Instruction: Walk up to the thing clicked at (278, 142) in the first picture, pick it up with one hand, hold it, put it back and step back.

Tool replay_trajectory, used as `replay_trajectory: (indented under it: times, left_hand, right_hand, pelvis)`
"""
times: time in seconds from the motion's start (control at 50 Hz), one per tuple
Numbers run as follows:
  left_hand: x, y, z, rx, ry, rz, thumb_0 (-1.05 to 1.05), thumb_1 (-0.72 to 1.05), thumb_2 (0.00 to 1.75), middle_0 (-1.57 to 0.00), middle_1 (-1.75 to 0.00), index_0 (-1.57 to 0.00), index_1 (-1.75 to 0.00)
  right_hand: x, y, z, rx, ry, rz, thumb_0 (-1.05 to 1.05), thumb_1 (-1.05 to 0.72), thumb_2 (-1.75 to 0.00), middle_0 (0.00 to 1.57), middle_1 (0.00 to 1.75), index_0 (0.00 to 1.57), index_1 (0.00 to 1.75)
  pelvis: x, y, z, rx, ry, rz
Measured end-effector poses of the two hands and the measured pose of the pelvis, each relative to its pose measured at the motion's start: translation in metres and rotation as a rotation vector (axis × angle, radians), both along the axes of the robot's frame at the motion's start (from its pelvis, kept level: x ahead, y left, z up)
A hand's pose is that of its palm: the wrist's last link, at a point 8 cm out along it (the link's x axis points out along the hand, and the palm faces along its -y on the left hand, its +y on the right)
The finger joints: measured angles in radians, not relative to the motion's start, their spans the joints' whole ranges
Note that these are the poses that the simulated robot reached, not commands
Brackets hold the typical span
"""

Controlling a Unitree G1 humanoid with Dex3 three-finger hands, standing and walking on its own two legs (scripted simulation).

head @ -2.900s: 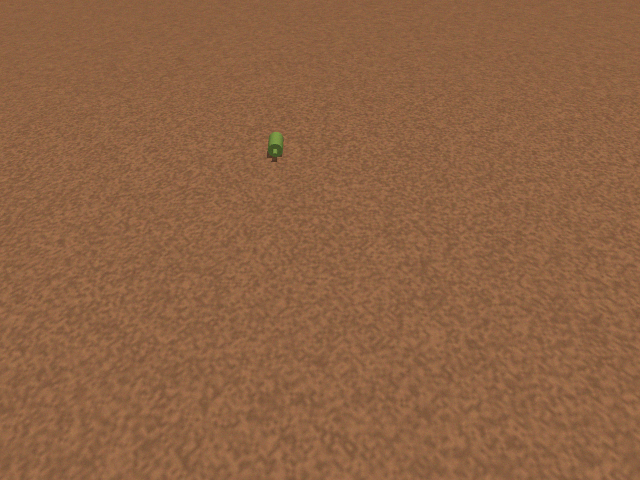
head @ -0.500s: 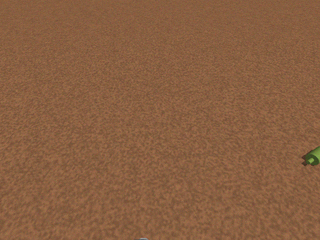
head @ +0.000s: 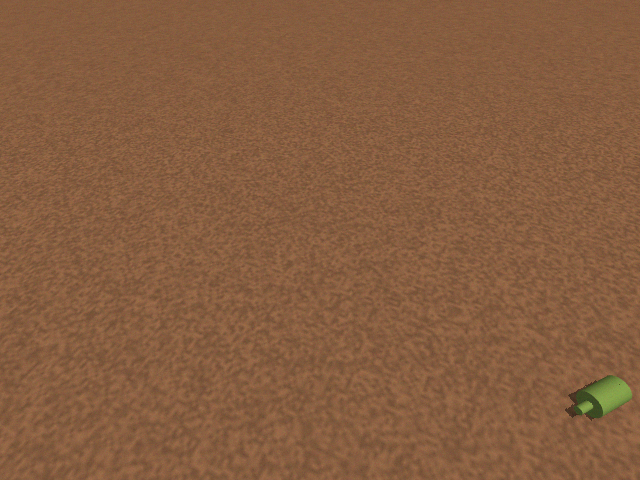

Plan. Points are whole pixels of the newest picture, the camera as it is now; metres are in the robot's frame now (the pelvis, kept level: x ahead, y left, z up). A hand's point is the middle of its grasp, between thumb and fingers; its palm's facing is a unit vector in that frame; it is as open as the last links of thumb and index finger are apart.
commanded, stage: walk up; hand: left
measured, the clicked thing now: (598, 399) +0.57 -0.80 -0.71
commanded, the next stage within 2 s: none
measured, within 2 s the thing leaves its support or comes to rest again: neither
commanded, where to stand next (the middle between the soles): +0.36 -1.15 m, yaw +27 degrees
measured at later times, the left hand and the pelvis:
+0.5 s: hand out of the picture +0.16 +0.06 -0.16, palm faces +0.09 -0.94 -0.34, open 7.4 cm; pelvis +0.10 -0.24 -0.02, yaw +11 degrees
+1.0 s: hand out of the picture +0.15 -0.19 -0.16, palm faces +0.27 -0.90 -0.35, open 7.4 cm; pelvis +0.18 -0.47 +0.00, yaw +21 degrees
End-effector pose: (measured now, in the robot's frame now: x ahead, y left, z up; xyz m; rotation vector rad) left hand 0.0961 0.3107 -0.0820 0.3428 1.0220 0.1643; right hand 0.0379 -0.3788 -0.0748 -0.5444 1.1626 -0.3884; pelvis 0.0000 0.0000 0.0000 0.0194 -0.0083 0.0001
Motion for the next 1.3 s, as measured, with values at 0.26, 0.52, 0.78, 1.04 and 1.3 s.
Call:
replay_trajectory:
  times: [0.26,0.52,0.78,1.04,1.3]
  left_hand:
    - [-0.035,-0.087,-0.046,-0.030,0.179,0.183,0.01,0.91,0.90,-0.20,-0.29,-0.20,-0.30]
    - [0.051,-0.214,-0.044,-0.007,0.055,0.153,0.00,0.91,0.90,-0.20,-0.29,-0.21,-0.30]
    - [0.018,-0.377,-0.004,0.019,0.129,0.321,0.00,0.90,0.89,-0.21,-0.30,-0.21,-0.30]
    - [0.044,-0.480,-0.038,-0.051,0.156,0.339,0.00,0.91,0.90,-0.20,-0.29,-0.20,-0.30]
    - [0.129,-0.573,-0.041,0.036,0.036,0.273,0.00,0.91,0.90,-0.20,-0.29,-0.21,-0.30]
  right_hand:
    - [0.120,-0.057,0.008,0.014,-0.034,0.236,0.00,-0.90,-0.90,0.21,0.30,0.20,0.30]
    - [0.148,-0.223,0.008,-0.032,0.018,0.260,0.01,-0.89,-0.89,0.22,0.30,0.21,0.30]
    - [0.256,-0.341,-0.013,0.047,0.020,0.315,0.01,-0.90,-0.90,0.21,0.30,0.20,0.30]
    - [0.278,-0.418,0.001,0.014,0.084,0.391,0.01,-0.90,-0.89,0.22,0.30,0.21,0.30]
    - [0.321,-0.594,0.001,-0.078,0.035,0.394,0.01,-0.89,-0.90,0.22,0.30,0.21,0.30]
  pelvis:
    - [0.061,-0.105,-0.011,0.015,-0.003,0.124]
    - [0.106,-0.257,-0.024,0.005,-0.009,0.203]
    - [0.147,-0.387,0.001,-0.009,-0.001,0.276]
    - [0.181,-0.482,-0.005,0.008,-0.012,0.368]
    - [0.212,-0.631,-0.032,-0.007,-0.002,0.343]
